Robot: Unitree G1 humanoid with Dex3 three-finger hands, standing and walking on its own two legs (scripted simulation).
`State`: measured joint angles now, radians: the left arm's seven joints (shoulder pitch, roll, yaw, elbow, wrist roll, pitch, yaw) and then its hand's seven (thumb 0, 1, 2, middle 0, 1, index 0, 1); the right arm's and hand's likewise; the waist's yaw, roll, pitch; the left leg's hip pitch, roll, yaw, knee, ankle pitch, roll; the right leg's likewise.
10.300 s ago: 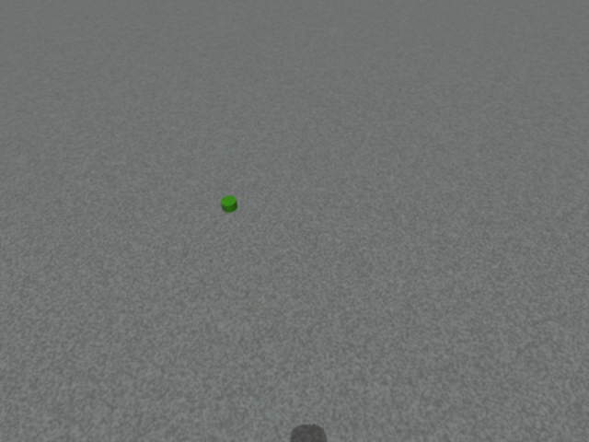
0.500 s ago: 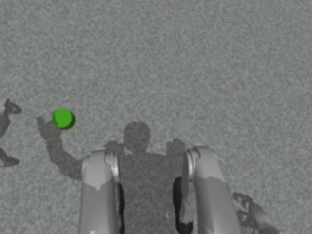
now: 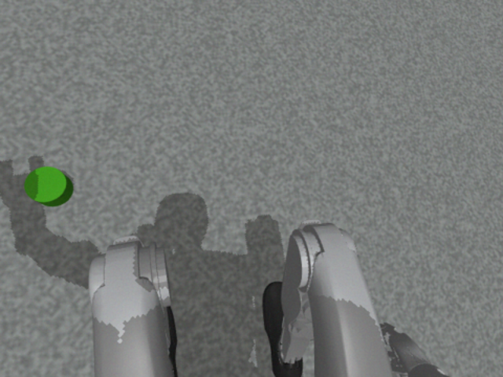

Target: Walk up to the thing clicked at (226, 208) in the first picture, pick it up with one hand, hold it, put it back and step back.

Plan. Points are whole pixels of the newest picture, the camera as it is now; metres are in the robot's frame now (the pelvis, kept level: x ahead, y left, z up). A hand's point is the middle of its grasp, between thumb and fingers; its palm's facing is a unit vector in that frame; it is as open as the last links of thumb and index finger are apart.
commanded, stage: rise first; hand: left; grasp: from above
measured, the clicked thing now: (50, 187) +0.45 +0.36 -0.31
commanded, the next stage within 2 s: approach in 0.86 s
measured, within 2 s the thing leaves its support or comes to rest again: neither
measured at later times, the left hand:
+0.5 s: hand out of the picture +0.41 +0.41 -0.18, palm faces -0.43 -0.13 -0.89, open 14.3 cm
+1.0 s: hand out of the picture +0.42 +0.40 -0.19, palm faces -0.42 -0.14 -0.90, open 14.1 cm
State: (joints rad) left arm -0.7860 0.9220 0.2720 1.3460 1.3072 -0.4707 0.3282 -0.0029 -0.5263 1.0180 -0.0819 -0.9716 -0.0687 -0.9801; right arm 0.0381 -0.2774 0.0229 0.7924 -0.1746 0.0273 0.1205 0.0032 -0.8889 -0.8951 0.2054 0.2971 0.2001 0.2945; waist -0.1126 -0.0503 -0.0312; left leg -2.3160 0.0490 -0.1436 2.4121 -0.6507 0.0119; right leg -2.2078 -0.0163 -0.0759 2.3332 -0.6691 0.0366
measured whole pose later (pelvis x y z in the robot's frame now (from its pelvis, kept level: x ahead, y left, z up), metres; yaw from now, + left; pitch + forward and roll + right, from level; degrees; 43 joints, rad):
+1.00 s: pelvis +0.01 +0.00 -0.03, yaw -3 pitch +29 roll -11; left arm -0.84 1.03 0.31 1.46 1.33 -0.46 0.40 0.00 -0.52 0.99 -0.08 -1.03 -0.08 -1.02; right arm 0.03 -0.28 0.11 0.77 -0.23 0.02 0.15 0.00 -0.90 -0.90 0.21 0.30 0.20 0.29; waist -0.18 -0.09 0.04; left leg -2.37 0.05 -0.20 2.53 -0.70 0.01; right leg -2.25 0.01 -0.11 2.42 -0.69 0.05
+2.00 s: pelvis +0.01 +0.01 -0.03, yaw -4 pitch +27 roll -12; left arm -0.92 1.02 0.21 1.60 1.40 -0.44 0.54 0.00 -0.52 0.99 -0.09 -1.01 -0.08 -1.01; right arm 0.04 -0.28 0.16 0.77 -0.27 -0.05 0.17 0.00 -0.90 -0.90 0.21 0.30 0.20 0.29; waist -0.25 -0.14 0.07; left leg -2.37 0.04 -0.21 2.55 -0.69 0.01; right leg -2.23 0.01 -0.12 2.42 -0.68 0.05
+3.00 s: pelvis +0.01 +0.01 -0.04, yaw -6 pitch +25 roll -14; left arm -0.94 1.05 0.19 1.72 1.34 -0.29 0.65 0.00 -0.53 0.99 -0.08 -0.98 -0.07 -0.99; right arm -0.01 -0.33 0.27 0.72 -0.32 -0.20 0.24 0.00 -0.90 -0.90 0.20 0.30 0.20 0.29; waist -0.31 -0.16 0.12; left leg -2.37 0.05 -0.26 2.62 -0.72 0.01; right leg -2.23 0.04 -0.15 2.45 -0.68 0.07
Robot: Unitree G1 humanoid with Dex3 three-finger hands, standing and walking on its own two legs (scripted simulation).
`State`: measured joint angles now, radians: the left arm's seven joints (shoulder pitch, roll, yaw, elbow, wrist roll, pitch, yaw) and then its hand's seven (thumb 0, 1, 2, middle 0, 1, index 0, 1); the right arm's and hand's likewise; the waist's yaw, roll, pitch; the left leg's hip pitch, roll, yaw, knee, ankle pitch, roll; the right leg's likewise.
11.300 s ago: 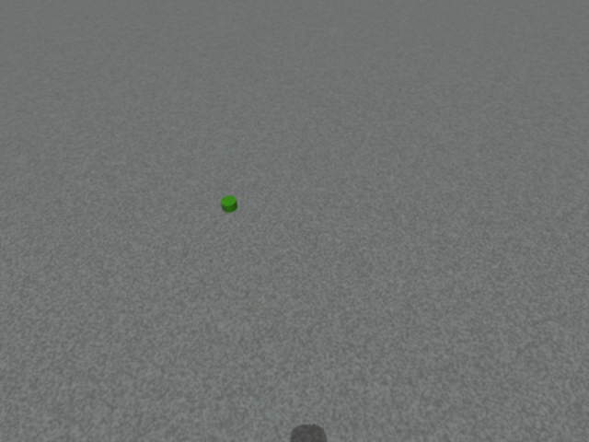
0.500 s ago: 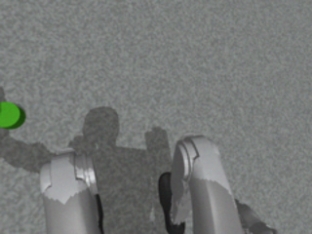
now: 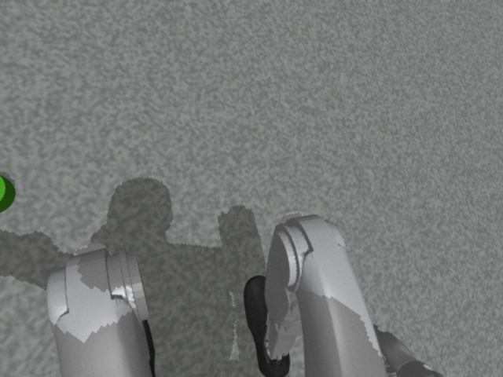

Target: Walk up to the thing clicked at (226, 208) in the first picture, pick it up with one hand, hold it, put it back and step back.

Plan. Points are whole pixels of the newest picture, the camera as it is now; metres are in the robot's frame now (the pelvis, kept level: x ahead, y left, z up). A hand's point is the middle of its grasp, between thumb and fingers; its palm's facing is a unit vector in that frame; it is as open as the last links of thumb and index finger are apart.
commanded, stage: approach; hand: left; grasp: from above
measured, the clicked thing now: out of the picture +0.42 +0.38 -0.28
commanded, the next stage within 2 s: close in in 0.60 s
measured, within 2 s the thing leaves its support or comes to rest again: neither
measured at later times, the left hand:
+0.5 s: hand out of the picture +0.44 +0.35 -0.15, palm faces -0.40 -0.08 -0.91, open 14.1 cm
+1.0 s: hand out of the picture +0.40 +0.38 -0.20, palm faces -0.41 -0.17 -0.90, open 14.1 cm
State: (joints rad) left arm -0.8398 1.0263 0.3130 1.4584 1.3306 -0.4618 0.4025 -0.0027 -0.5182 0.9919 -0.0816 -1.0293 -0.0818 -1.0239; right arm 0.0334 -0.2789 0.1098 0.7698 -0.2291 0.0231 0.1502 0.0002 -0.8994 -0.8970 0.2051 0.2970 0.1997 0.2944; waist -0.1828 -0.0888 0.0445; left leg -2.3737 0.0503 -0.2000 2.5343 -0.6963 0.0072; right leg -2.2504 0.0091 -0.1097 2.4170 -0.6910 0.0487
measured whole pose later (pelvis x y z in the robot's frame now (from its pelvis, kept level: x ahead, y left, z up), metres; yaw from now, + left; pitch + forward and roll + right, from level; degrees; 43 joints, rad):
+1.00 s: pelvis +0.00 +0.00 +0.00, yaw -1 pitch +27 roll -12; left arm -0.92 1.02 0.21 1.60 1.40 -0.44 0.54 0.00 -0.52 0.99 -0.09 -1.01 -0.08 -1.01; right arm 0.04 -0.28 0.16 0.77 -0.27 -0.05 0.17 0.00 -0.90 -0.90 0.21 0.30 0.20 0.29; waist -0.25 -0.14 0.07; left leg -2.37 0.04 -0.21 2.55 -0.69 0.01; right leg -2.23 0.01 -0.12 2.42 -0.68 0.05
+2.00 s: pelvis +0.00 +0.01 -0.01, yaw -3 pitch +25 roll -14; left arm -0.94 1.05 0.19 1.72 1.34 -0.29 0.65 0.00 -0.53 0.99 -0.08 -0.98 -0.07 -0.99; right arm -0.01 -0.33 0.27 0.72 -0.32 -0.20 0.24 0.00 -0.90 -0.90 0.20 0.30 0.20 0.29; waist -0.31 -0.16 0.12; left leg -2.37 0.05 -0.26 2.62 -0.72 0.01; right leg -2.23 0.04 -0.15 2.45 -0.68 0.07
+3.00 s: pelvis +0.00 +0.01 -0.01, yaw -4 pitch +23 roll -14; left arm -0.89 1.10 0.19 1.69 1.30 -0.36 0.60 0.00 -0.34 0.86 -0.16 -0.99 -0.18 -0.97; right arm 0.01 -0.33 0.33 0.69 -0.32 -0.21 0.24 0.00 -0.88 -0.89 0.20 0.30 0.20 0.29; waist -0.30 -0.18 0.19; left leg -2.35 0.05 -0.29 2.62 -0.72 0.00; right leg -2.20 0.05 -0.17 2.43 -0.68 0.07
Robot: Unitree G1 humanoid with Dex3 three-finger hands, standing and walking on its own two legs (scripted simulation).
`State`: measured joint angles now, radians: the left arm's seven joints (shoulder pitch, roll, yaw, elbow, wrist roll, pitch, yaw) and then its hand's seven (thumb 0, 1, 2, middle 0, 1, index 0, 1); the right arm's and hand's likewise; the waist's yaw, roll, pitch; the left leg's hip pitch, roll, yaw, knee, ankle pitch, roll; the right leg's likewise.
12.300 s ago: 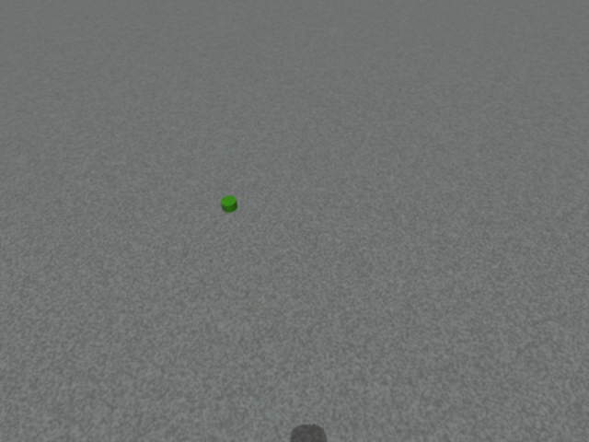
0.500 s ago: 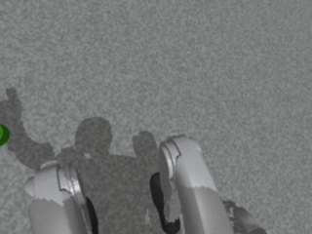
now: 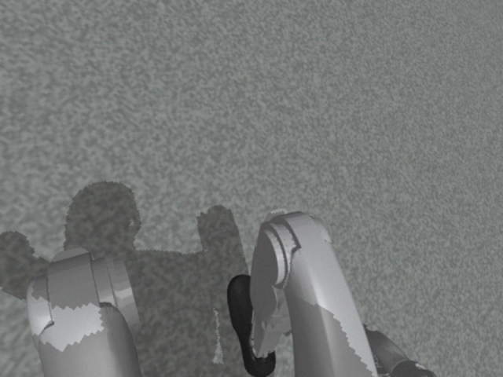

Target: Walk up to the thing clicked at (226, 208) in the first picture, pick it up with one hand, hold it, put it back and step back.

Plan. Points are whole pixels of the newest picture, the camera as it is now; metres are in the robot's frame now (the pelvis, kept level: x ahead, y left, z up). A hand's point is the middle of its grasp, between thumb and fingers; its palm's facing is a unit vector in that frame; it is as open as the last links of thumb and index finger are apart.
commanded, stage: rest palm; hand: left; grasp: from above
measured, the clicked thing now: out of the picture +0.42 +0.38 -0.27
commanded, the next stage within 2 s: close in 1.26 s
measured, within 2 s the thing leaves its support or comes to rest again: neither
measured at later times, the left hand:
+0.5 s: hand out of the picture +0.41 +0.38 -0.23, palm faces -0.46 -0.17 -0.87, open 14.3 cm
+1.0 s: hand out of the picture +0.41 +0.37 -0.24, palm faces -0.41 -0.14 -0.90, open 14.3 cm
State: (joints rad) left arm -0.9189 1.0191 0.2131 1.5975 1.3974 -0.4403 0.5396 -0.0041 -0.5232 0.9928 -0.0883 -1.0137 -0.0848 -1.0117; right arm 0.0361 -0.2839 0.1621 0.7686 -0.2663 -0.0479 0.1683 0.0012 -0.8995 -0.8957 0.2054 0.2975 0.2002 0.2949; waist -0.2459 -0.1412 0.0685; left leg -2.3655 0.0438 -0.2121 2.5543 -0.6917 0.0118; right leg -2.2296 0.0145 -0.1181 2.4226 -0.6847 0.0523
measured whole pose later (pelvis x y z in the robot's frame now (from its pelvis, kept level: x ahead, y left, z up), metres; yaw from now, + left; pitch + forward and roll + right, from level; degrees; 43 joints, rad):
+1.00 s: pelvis +0.00 +0.00 -0.01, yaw -3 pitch +25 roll -14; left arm -0.94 1.05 0.19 1.72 1.34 -0.29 0.65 0.00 -0.53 0.99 -0.08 -0.98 -0.07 -0.99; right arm -0.01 -0.33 0.27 0.72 -0.32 -0.20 0.24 0.00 -0.90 -0.90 0.20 0.30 0.20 0.29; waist -0.31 -0.16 0.12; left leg -2.37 0.05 -0.26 2.62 -0.72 0.01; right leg -2.23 0.04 -0.15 2.45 -0.68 0.07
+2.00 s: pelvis +0.00 +0.00 -0.01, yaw -3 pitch +23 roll -14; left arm -0.89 1.10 0.19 1.69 1.30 -0.36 0.60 0.00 -0.34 0.86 -0.16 -0.99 -0.18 -0.97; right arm 0.01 -0.33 0.33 0.69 -0.32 -0.21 0.24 0.00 -0.88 -0.89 0.20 0.30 0.20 0.29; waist -0.30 -0.18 0.19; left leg -2.35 0.05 -0.29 2.62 -0.72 0.00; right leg -2.20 0.05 -0.17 2.43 -0.68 0.07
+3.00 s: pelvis +0.00 +0.00 -0.01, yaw -4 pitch +24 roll -15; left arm -0.91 1.07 0.18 1.70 1.30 -0.30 0.65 -0.02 0.12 0.54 -0.51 -0.71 -0.63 -0.70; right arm 0.00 -0.36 0.30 0.71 -0.32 -0.25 0.25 0.00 -0.88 -0.89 0.20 0.30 0.20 0.29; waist -0.30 -0.17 0.16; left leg -2.36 0.04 -0.28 2.62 -0.71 0.01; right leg -2.21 0.05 -0.17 2.43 -0.67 0.08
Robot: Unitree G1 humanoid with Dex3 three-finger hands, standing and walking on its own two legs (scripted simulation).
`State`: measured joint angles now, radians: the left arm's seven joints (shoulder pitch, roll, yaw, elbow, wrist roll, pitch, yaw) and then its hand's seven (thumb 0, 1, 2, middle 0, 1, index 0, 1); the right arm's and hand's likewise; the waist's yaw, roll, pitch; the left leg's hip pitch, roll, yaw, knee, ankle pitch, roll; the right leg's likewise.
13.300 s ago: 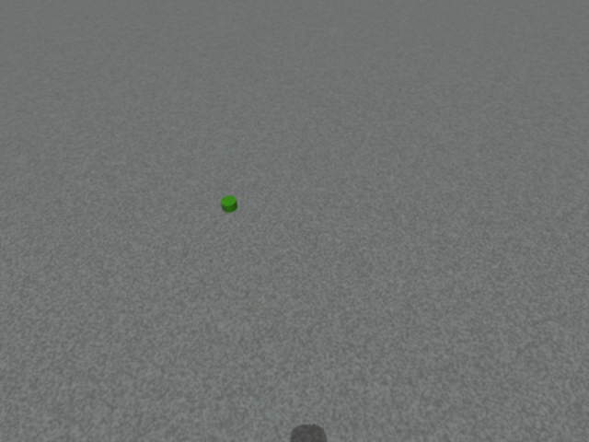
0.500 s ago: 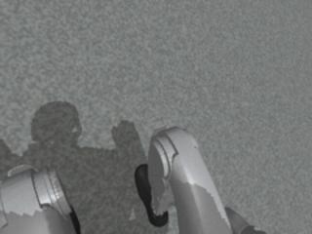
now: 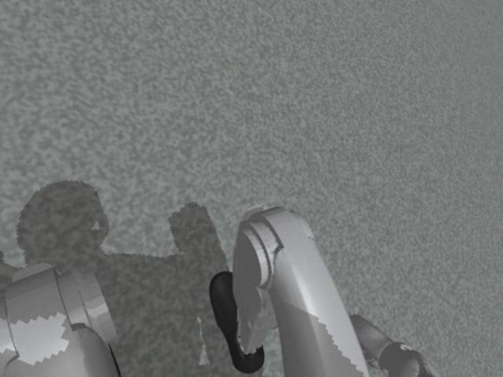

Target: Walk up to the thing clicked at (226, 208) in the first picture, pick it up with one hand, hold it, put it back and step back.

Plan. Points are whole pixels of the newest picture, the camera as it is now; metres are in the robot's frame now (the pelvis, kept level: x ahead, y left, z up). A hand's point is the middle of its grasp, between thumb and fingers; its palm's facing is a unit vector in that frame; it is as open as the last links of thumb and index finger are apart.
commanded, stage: rest palm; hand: left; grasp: from above
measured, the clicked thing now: out of the picture +0.40 +0.40 -0.26
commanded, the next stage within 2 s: close in 0.26 s
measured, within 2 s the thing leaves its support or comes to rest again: neither
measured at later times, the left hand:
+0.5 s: hand out of the picture +0.39 +0.38 -0.24, palm faces -0.40 -0.17 -0.90, open 14.0 cm
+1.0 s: hand out of the picture +0.38 +0.38 -0.24, palm faces -0.44 -0.19 -0.88, open 13.2 cm
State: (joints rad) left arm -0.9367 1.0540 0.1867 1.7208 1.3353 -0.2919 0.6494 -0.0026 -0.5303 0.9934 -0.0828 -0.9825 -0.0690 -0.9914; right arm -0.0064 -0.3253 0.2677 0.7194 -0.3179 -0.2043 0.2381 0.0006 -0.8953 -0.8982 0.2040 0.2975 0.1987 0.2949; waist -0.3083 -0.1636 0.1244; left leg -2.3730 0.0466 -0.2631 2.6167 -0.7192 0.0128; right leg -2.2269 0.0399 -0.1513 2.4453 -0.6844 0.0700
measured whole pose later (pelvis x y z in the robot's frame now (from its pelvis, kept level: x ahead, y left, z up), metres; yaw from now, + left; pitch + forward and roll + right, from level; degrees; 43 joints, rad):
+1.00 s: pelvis +0.00 +0.00 +0.00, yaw -1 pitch +23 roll -14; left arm -0.89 1.10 0.19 1.69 1.30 -0.36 0.60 0.00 -0.34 0.86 -0.16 -0.99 -0.18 -0.97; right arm 0.01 -0.33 0.33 0.69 -0.32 -0.21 0.24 0.00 -0.88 -0.89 0.20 0.30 0.20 0.29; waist -0.30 -0.18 0.19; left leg -2.35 0.05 -0.29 2.62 -0.72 0.00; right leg -2.20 0.05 -0.17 2.43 -0.68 0.07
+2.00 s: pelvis +0.00 +0.00 +0.00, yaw -1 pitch +24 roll -15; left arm -0.91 1.07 0.18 1.70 1.30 -0.30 0.65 -0.02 0.12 0.54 -0.51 -0.71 -0.63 -0.70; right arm 0.00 -0.36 0.30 0.71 -0.32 -0.25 0.25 0.00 -0.88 -0.89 0.20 0.30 0.20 0.29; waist -0.30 -0.17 0.16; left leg -2.36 0.04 -0.28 2.62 -0.71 0.01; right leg -2.21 0.05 -0.17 2.43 -0.67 0.08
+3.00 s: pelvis +0.00 +0.00 +0.02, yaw +3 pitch +29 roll -12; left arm -0.86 0.94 0.18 1.37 1.22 -0.29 0.34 -0.05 0.19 0.41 -0.60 -0.54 -0.89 -0.60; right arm 0.08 -0.32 0.16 0.69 -0.19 -0.12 0.25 0.00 -0.90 -0.89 0.20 0.30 0.20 0.29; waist -0.21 -0.05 0.04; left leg -2.37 0.03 -0.21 2.52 -0.68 0.01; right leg -2.23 0.01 -0.12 2.38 -0.68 0.06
